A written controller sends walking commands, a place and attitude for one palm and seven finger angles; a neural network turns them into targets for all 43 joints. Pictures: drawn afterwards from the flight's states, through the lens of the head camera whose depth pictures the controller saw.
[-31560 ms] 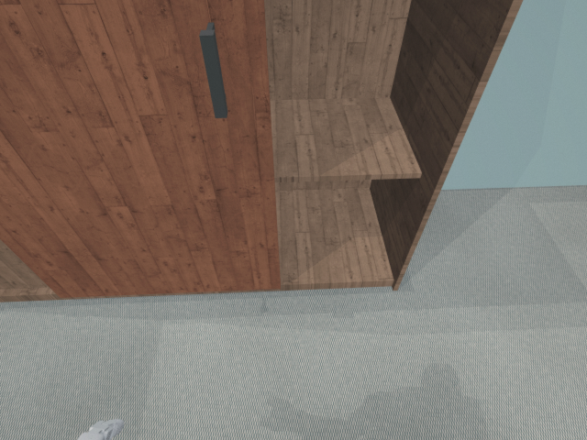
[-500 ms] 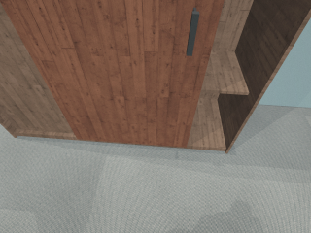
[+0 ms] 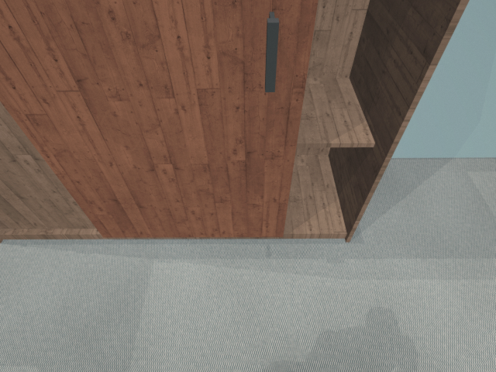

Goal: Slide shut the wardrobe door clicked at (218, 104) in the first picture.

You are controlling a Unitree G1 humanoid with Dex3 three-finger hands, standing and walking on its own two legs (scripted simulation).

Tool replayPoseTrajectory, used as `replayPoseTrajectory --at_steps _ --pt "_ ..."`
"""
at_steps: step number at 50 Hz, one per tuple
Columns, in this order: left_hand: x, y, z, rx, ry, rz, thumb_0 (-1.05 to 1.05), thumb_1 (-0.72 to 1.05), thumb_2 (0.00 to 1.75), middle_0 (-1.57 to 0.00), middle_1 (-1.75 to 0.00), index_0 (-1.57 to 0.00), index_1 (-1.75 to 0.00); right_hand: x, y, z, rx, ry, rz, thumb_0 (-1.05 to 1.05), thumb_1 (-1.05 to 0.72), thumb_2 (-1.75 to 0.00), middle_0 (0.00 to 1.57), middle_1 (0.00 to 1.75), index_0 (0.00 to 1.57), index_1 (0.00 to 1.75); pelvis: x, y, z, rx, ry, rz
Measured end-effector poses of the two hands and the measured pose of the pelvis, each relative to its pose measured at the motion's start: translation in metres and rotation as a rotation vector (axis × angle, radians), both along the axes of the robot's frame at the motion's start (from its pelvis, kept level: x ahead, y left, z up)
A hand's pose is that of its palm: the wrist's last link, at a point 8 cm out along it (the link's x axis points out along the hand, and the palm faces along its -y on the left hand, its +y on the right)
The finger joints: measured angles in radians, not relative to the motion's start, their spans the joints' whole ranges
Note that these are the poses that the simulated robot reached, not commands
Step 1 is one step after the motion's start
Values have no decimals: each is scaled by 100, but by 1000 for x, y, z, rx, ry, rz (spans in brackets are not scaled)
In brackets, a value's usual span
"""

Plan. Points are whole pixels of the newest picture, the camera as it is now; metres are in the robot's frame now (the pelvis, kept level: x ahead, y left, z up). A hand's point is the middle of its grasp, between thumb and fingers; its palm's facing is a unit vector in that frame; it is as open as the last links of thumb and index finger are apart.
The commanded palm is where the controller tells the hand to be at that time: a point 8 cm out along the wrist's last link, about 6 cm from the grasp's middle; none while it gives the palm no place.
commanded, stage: take the last steps up to it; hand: left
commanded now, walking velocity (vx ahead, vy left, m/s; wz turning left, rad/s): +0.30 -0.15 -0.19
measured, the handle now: (270, 53) +0.73 -0.03 +0.15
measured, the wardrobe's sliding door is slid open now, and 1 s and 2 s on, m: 0.29 0.29 0.29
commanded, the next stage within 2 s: come to a stop and stand still in 0.52 s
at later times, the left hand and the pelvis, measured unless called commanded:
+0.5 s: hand (181, 360) +0.18 +0.14 -0.20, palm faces -0.04 -0.99 -0.11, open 7.4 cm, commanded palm none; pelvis +0.16 -0.02 -0.01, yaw -4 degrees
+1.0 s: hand (223, 255) +0.39 +0.08 -0.17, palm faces -0.07 -0.97 -0.22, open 7.4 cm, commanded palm none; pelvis +0.25 -0.08 -0.01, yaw -1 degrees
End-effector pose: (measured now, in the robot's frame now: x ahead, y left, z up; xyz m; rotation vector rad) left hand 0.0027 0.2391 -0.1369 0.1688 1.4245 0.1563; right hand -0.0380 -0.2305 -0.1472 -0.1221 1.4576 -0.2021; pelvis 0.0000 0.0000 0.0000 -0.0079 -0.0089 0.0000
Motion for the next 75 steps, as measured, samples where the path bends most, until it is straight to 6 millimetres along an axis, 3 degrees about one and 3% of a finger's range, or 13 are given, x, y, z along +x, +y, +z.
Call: replayPoseTrajectory --at_steps 4,7,15,19,22,26,34,39,42,50,57,66,75 --pt "29 -12 -7 20 -67 7 0 91 90 -20 -30 -20 -30 -6 -23 -10 -3 88 -21 1 -91 -90 20 30 20 30 20 -18 -12 -6 1 -5" --pt "37 -24 -8 18 -61 25 0 91 90 -20 -30 -20 -30 16 -38 -5 -19 95 -25 1 -91 -90 20 30 20 30 35 -26 -10 -19 4 -6" --pt "67 -52 -16 -65 38 -4 0 91 90 -20 -30 -20 -30 140 -49 17 -72 -124 -7 1 -91 -90 19 30 20 30 87 -31 -1 -24 34 -37" --pt "96 -53 -31 -106 48 8 0 91 90 -20 -30 -20 -30 204 -38 17 -87 -219 27 1 -91 -90 19 30 20 30 119 -24 -9 -37 25 -41" --pt "129 -49 -40 -119 45 -16 0 91 90 -20 -30 -20 -30 231 -30 15 -97 -269 29 1 -91 -90 20 30 20 30 141 -21 -15 -26 11 -62" --pt "194 -41 -28 -97 -42 -54 0 91 90 -20 -30 -20 -30 233 -25 21 -90 -222 4 0 -92 -90 20 30 20 30 167 -23 -4 -31 10 -59" --pt "319 -46 1 -34 -203 -120 0 92 90 -20 -30 -20 -30 203 -40 26 -52 5 -63 1 -92 -90 20 30 21 30 215 -45 8 -38 28 -55" --pt "376 -74 1 11 -249 -168 0 91 90 -20 -30 -19 -30 198 -63 10 -15 111 -120 1 -92 -90 20 30 21 30 248 -76 -5 -12 22 -45" --pt "393 -93 -5 32 -273 -177 0 91 90 -20 -30 -20 -30 208 -82 -7 -2 136 -144 1 -91 -90 20 30 21 30 260 -88 -16 5 18 -39" --pt "385 -113 -4 -1 -250 -129 0 91 90 -20 -30 -20 -30 285 -108 -8 -37 -4 -57 1 -91 -90 20 30 20 30 255 -85 -9 19 12 -11" --pt "355 -76 -23 -24 -260 -54 0 90 90 -21 -30 -20 -30 340 -95 4 -99 -193 50 1 -91 -90 19 30 20 30 240 -61 -20 -5 16 14" --pt "279 -25 -10 33 -113 33 0 91 90 -20 -30 -20 -30 338 -53 21 -73 -202 118 1 -91 -90 20 30 20 30 232 -44 -1 -18 22 10" --pt "222 -31 1 69 -8 10 0 91 90 -20 -30 -20 -30 311 -37 -3 26 -180 52 1 -91 -90 20 30 20 30 221 -41 -3 11 15 -10"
